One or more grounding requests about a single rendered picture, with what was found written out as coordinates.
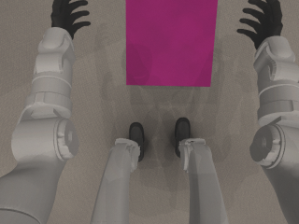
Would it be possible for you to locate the robot right foot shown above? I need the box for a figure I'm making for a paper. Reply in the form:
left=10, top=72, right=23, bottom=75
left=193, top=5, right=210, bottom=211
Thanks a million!
left=175, top=117, right=191, bottom=158

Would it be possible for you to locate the robot left thigh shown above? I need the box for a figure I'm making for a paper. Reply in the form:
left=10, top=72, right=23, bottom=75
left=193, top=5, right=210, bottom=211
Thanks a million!
left=90, top=143, right=137, bottom=224

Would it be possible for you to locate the right robot forearm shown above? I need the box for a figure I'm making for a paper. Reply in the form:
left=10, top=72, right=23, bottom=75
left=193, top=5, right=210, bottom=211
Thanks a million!
left=253, top=35, right=299, bottom=129

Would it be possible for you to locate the robot left upper arm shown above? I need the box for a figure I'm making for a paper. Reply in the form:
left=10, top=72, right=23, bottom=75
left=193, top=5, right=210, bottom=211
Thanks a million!
left=0, top=117, right=79, bottom=224

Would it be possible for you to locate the right robot hand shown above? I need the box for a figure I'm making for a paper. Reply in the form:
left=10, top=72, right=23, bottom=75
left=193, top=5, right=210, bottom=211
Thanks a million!
left=236, top=0, right=283, bottom=50

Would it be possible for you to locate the carton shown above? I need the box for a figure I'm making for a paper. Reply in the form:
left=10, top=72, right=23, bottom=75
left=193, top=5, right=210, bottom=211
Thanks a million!
left=125, top=0, right=218, bottom=87

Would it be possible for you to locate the left robot forearm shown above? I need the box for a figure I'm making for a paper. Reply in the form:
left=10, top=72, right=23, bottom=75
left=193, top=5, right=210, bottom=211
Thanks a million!
left=11, top=27, right=76, bottom=159

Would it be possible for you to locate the left robot hand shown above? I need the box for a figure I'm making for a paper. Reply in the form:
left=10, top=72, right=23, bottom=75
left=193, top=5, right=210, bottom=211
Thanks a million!
left=50, top=0, right=91, bottom=40

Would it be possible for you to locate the robot right upper arm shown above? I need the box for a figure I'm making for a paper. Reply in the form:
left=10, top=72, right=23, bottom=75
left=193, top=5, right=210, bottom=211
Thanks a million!
left=249, top=123, right=299, bottom=224

